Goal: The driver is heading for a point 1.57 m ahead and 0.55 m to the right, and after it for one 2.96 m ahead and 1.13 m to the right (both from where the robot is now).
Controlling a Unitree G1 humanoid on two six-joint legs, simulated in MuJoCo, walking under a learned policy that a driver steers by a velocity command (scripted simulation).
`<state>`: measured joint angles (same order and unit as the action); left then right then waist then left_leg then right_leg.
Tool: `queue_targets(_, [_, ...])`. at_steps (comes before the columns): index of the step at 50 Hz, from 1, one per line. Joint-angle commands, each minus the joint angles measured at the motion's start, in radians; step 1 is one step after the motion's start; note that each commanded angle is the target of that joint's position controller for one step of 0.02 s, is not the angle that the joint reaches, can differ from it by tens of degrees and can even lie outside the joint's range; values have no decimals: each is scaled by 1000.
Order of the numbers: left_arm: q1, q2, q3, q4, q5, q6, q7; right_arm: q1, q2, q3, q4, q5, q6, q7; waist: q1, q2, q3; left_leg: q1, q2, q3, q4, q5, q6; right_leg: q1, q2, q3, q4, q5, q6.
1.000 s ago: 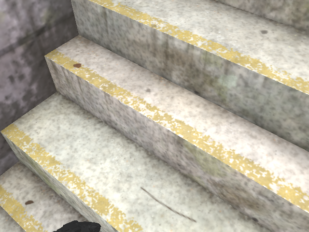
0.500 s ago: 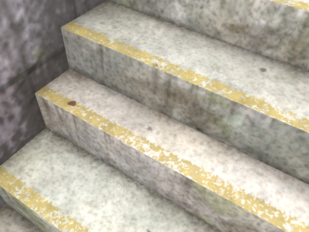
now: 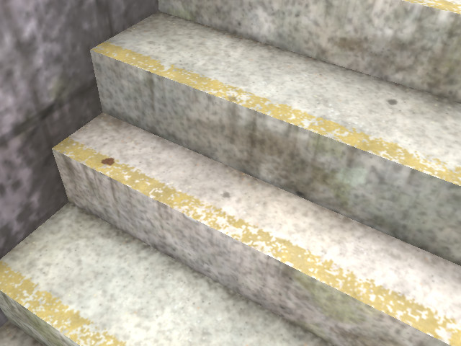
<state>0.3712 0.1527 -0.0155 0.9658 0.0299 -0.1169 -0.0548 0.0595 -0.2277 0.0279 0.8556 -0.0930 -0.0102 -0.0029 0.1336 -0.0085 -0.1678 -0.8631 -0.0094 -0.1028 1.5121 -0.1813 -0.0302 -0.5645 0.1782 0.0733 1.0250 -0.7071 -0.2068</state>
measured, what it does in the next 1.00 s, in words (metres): goes down, turning right: left foot 0.18 m lower, then right foot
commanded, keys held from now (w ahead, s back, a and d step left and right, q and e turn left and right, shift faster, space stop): e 0.48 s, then w+e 0.48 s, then w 0.04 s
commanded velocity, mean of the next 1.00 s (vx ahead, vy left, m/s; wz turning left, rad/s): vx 0.22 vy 0.00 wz -0.59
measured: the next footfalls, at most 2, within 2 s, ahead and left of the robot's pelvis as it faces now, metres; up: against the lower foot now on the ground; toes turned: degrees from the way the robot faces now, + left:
left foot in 0.24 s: +0.02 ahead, +0.21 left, -0.18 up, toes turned -4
right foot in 0.74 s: -0.14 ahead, +0.00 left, -0.18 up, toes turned -31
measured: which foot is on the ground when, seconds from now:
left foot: up 0.00-0.22, down 0.24-0.78, up 0.80-1.00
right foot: down 0.00-0.24, up 0.26-0.72, down 0.74-1.00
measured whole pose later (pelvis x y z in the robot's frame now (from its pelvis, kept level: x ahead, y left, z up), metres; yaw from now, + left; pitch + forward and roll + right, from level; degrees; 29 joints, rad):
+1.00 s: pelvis -0.03 +0.07 -0.11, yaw -33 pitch +12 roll +1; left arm 0.63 0.14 0.01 1.12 0.09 -0.04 -0.06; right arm 0.05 -0.15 0.03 0.70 -0.07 -0.03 0.06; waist 0.06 -0.04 -0.23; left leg -1.11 -0.02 0.04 2.41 -0.63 0.22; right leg -0.31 0.01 0.05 0.45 -0.35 -0.04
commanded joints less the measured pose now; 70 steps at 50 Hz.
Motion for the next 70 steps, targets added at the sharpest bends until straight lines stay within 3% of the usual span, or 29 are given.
queue_targets(1, [-46,154,16,-102,-31,-32,6,-173,-166,-66,-111,-9,-16,-9,-23,-92,64,-124,25,-53,6,-79,0,107,-287,596,-240,335,-120])
queue_targets(8, [-273,133,8,-242,-54,-5,77,-22,-62,-47,-166,-20,-40,17,-141,-83,34,346,51,92,-692,156,64,-147,-124,332,25,441,58])
queue_targets(11, [-213,159,-5,-277,-68,73,56,243,7,-41,17,39,-46,91,-179,16,197,796,80,259,-1440,674,59,-283,6,182,313,467,106])
queue_targets(12, [-134,105,-22,-306,-43,114,17,336,-32,-53,58,26,-64,115,-136,102,145,939,199,159,-1360,893,179,-449,34,150,574,247,156])
queue_targets(13, [-102,86,-16,-397,-74,143,-25,410,-200,-68,44,-25,-53,165,-56,269,-167,1032,429,-58,-887,2076,438,-509,115,100,989,43,177])
queue_targets(14, [-66,142,8,-381,-68,171,-19,452,-246,-85,26,-73,-47,179,-72,268,-342,1197,502,-134,-801,2116,523,-734,108,100,1368,-34,251])
queue_targets(17, [-152,129,5,-360,29,124,38,174,-216,-74,-136,5,-50,78,-78,89,-210,1051,379,-86,-1002,1039,417,-870,-21,73,1393,351,261])
queue_targets(22, [-256,149,14,-268,-28,111,-34,50,-71,-36,-192,68,-37,59,-119,45,-39,710,339,50,-1241,508,337,-558,-186,69,1149,436,241])
queue_targets(27, [-199,144,57,-149,5,109,-81,-56,-111,-44,-250,80,-59,49,-117,77,62,463,211,309,-1338,-39,224,-14,-262,-175,258,448,304])
queue_targets(30, [-268,116,51,-216,5,109,-47,213,-224,-105,-134,52,-17,23,-251,191,113,805,465,53,-1366,-187,375,-140,-267,-105,-86,268,230])
queue_targets(33, [-194,110,53,-209,-2,88,-14,145,-141,-88,-130,44,-19,23,-223,154,75,909,532,-1,-1346,-179,357,-74,-288,-64,-342,344,132])
queue_targets(38, [-69,117,110,-150,-19,19,3,47,-90,-73,-124,12,14,9,-165,95,26,747,388,237,-1156,-117,256,365,-174,-179,-687,597,22])
queue_targets(41, [317,291,177,-13,-2,15,6,-23,51,-23,-200,23,2,43,-36,-272,11,-92,56,336,-257,-269,62,859,-490,352,-680,1129,-292])
queue_targets(43, [418,171,135,84,39,40,-51,-122,43,-25,-180,35,-11,57,52,-282,126,-550,-11,83,783,-384,161,814,-543,413,-653,911,-239])
queue_targets(44, [415,127,107,98,50,65,-52,-175,6,-40,-201,44,-40,61,54,-120,142,-738,-24,57,950,-388,215,835,-542,384,-627,877,-188])
queue_targets(47, [236,15,26,124,68,96,-46,-224,135,31,-331,35,-57,82,-89,-49,162,-778,47,42,959,-359,314,558,-498,284,-693,599,-81])
queue_targets(48, [538,-9,9,205,68,96,-7,-429,41,7,-359,16,-64,73,75,-6,38,-874,10,49,944,-516,313,775,-441,408,-561,901,-93])
queue_targets(51, [552,50,9,181,56,55,28,-356,86,35,-335,34,-61,49,12,-78,-85,-954,21,77,858,-527,198,944,-475,441,-612,929,-117])
queue_targets(55, [147,70,8,30,42,64,-12,-269,132,50,-318,31,10,67,-180,-59,42,-57,86,211,154,-144,269,-60,-316,181,-910,762,-63])
queue_targets(57, [214,196,38,63,-20,41,-34,-417,122,65,-353,89,81,95,-174,-175,30,134,-31,271,-83,-571,112,-82,-447,219,-980,1317,-166])
queue_targets(59, [426,145,24,122,54,-6,-39,-382,50,40,-257,177,68,87,-81,-163,-235,419,-57,183,-242,-191,115,105,-431,171,-749,2044,-84])
queue_targets(60, [378,205,42,135,8,-19,-44,-252,34,26,-234,157,72,84,-144,-236,-295,436,-118,263,-350,-336,97,214,-425,129,-692,2099,-119])
queue_targets(61, [329,199,45,146,31,-17,-62,-129,17,11,-179,131,70,75,-172,-203,-269,579,-86,193,-415,-264,117,124,-424,112,-613,1976,-103])
queue_targets(62, [227,209,58,157,1,0,-72,69,-11,-16,-119,89,90,51,-278,-163,-259,617,-75,104,-548,-313,119,97,-404,94,-470,1822,-93])
queue_targets(63, [152,126,52,162,53,13,-86,298,-45,-41,17,69,110,22,-344,12,-182,739,28,-123,-764,-219,157,-69,-375,145,-221,1223,-71])
queue_targets(64, [252,3,27,140,50,25,-109,300,-121,-62,20,35,80,31,-286,256,-167,732,272,-659,-978,-590,334,-401,-200,217,322,766,10])
queue_targets(65, [111,6,37,126,-2,25,-86,270,-97,-70,44,29,51,33,-295,150,-38,615,262,-610,-912,-694,298,-529,-135,345,686,719,-17])
queue_targets(67, [29,5,43,77,-17,49,-48,52,76,-28,76,57,-2,64,-140,-77,52,432,234,-357,-891,-490,254,-585,-150,310,780,697,1])
queue_targets(70, [192,10,26,135,-15,91,-31,-366,178,6,-65,74,-16,43,40,-8,19,21,106,-78,-996,-488,178,-367,-133,144,878,630,76])
Velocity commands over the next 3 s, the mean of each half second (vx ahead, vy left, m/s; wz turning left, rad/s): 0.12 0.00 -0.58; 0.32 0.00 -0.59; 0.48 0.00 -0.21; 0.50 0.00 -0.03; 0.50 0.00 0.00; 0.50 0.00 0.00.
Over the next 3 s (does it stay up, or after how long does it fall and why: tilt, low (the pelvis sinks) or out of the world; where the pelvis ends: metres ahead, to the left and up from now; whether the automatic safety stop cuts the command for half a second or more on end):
stays up -0.07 -0.15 0.01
